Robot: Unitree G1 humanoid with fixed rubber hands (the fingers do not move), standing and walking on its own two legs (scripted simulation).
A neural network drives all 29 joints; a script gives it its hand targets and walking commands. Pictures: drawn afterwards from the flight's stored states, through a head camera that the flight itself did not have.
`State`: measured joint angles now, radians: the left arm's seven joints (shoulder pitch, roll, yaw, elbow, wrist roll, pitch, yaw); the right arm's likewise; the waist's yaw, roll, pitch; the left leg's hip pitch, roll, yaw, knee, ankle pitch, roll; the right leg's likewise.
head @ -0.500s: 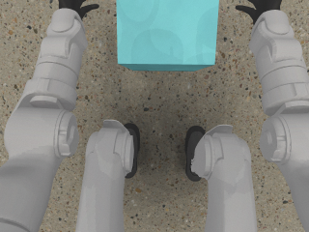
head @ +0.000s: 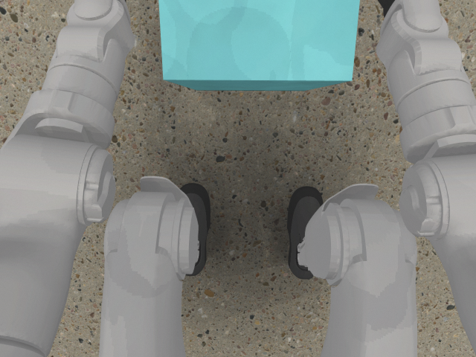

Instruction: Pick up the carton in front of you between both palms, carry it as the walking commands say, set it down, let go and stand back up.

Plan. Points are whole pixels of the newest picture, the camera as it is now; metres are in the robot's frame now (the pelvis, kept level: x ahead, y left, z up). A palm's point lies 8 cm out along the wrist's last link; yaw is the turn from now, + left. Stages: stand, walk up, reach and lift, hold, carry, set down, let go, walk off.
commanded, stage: reach and lift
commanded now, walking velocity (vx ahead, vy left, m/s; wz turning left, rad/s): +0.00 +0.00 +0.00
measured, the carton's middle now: (254, 14) +0.54 +0.01 -0.24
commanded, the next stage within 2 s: none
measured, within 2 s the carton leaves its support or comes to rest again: leaves its support in 0.60 s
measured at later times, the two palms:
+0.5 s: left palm out of the picture +0.55 +0.17 -0.17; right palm out of the picture +0.55 -0.14 -0.17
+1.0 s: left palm out of the picture +0.49 +0.17 +0.02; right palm out of the picture +0.50 -0.13 +0.02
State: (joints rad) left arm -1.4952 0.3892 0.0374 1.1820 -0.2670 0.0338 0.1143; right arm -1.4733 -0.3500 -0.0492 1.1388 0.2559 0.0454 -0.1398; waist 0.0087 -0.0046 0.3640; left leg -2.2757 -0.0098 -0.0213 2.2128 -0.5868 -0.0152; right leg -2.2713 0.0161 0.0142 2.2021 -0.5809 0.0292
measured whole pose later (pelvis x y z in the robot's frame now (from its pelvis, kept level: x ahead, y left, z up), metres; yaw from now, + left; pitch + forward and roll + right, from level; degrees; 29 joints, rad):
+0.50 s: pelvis -0.01 +0.00 -0.01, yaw +0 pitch +35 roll -1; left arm -1.54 0.32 0.14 1.14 -0.13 0.13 0.10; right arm -1.53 -0.28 -0.20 1.12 0.11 0.13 -0.12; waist 0.01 -0.01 0.40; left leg -2.28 -0.01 -0.02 2.22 -0.56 -0.01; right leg -2.28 0.02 0.02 2.21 -0.55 0.03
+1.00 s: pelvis -0.01 -0.01 +0.09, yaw +2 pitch +43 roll -1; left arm -1.15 0.07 0.48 0.82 0.21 0.35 0.05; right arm -1.13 -0.01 -0.51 0.77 -0.23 0.36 -0.06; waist 0.01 0.00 -0.13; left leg -2.14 -0.05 -0.05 1.88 -0.49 -0.04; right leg -2.13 0.05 0.03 1.89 -0.51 0.04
